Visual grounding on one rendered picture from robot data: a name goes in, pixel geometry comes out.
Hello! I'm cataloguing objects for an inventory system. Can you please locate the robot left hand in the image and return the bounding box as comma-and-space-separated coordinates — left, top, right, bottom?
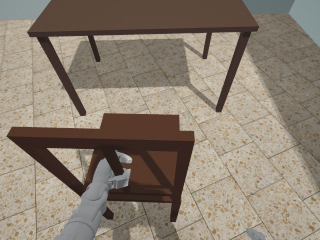
92, 150, 132, 190

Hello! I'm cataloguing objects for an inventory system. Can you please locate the table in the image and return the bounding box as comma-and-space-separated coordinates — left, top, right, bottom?
27, 0, 259, 116

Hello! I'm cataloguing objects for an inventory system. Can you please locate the robot right hand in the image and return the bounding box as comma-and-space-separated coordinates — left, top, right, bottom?
246, 227, 267, 240

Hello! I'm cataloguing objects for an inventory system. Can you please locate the left robot forearm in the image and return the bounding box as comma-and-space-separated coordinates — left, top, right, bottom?
54, 181, 109, 240

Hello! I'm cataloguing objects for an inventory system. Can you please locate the chair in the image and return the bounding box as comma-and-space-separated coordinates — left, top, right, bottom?
7, 113, 195, 222

